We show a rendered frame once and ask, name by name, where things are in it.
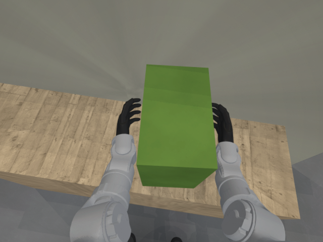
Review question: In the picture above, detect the right robot forearm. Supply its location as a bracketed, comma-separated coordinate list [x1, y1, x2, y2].
[215, 142, 270, 215]

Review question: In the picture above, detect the left robot hand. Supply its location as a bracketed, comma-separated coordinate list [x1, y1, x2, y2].
[116, 98, 141, 136]

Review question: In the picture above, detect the right robot hand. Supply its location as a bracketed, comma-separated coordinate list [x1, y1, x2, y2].
[212, 103, 234, 143]

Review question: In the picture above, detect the left robot upper arm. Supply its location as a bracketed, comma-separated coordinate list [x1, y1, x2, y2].
[70, 201, 131, 242]

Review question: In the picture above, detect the carton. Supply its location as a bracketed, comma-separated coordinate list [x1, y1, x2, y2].
[136, 65, 218, 189]

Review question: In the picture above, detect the left robot forearm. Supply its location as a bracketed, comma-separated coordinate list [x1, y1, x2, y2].
[70, 134, 137, 239]

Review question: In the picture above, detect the right robot upper arm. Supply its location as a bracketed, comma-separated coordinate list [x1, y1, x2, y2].
[221, 200, 295, 242]

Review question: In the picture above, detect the pedestal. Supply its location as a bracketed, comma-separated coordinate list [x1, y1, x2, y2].
[0, 83, 300, 219]

